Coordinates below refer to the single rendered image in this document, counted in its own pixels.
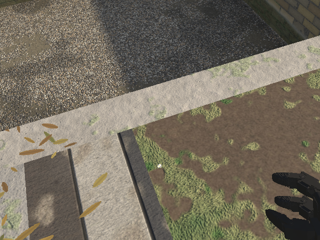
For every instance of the right robot hand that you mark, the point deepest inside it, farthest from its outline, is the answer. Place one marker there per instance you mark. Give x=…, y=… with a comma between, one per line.
x=298, y=229

